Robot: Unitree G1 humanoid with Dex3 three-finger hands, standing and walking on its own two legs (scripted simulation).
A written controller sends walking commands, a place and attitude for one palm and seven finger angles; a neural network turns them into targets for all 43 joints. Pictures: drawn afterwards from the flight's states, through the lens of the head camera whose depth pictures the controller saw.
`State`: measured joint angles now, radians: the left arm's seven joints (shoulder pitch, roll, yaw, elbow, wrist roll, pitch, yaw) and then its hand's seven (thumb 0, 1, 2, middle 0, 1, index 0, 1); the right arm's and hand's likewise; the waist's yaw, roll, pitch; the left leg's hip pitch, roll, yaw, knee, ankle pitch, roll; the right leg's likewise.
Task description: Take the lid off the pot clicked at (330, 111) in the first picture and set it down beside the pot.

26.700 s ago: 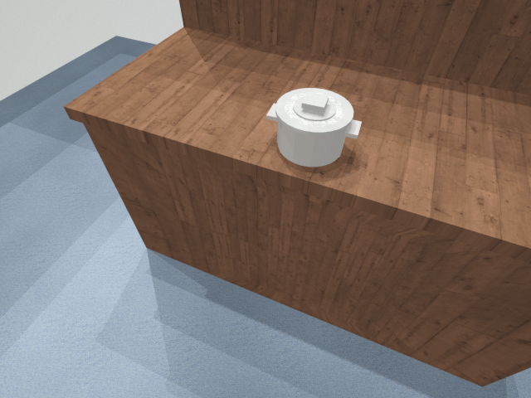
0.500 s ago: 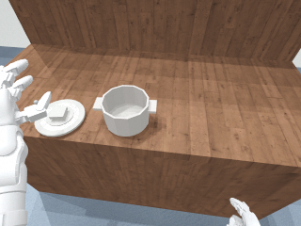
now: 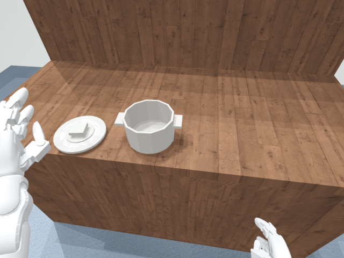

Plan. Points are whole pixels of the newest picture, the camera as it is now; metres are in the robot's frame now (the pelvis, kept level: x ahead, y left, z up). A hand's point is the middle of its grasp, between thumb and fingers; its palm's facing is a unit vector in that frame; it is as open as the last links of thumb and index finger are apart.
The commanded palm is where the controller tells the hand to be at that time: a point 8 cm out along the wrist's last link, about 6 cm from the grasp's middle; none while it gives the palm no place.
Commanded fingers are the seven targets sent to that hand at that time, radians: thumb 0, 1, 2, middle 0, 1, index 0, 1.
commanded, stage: draw the hand back to the body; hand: left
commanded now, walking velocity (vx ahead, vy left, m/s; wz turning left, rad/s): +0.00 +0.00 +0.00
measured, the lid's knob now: (78, 128) +0.48 +0.36 +0.00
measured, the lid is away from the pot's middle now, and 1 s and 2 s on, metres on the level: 0.24 0.24 0.24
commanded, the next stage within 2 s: step back with the hand held close in 0.68 s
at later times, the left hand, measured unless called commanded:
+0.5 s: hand (28, 177) +0.19 +0.27 +0.18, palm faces +0.41 -0.85 -0.34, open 7.4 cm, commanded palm +0.13 +0.30 +0.18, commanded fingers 0.00 0.90 0.90 -0.20 -0.30 -0.20 -0.30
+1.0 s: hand (29, 172) +0.21 +0.28 +0.17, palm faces +0.33 -0.84 -0.44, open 7.4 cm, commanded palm +0.14 +0.32 +0.18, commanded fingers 0.00 0.90 0.90 -0.20 -0.30 -0.20 -0.30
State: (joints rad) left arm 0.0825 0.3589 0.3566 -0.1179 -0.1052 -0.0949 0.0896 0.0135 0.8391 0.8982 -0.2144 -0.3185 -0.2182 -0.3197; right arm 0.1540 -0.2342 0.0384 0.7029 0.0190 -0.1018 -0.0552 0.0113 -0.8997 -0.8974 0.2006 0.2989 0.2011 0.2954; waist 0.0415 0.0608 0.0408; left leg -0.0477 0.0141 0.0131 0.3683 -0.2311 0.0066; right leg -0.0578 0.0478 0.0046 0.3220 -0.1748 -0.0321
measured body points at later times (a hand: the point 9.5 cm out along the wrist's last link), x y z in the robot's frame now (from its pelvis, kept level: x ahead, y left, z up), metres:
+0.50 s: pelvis +0.00 +0.02 +0.00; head -0.03 +0.01 +0.45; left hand +0.16 +0.31 +0.20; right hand +0.19 -0.19 -0.08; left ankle -0.01 +0.12 -0.75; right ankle +0.01 -0.10 -0.75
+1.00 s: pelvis -0.01 +0.04 +0.00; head +0.01 +0.05 +0.45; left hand +0.18 +0.32 +0.19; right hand +0.18 -0.19 -0.08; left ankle -0.01 +0.12 -0.75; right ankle +0.01 -0.10 -0.75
